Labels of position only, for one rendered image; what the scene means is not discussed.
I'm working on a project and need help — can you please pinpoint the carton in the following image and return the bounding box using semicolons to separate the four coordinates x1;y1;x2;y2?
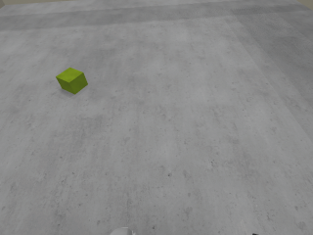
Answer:
56;68;88;95

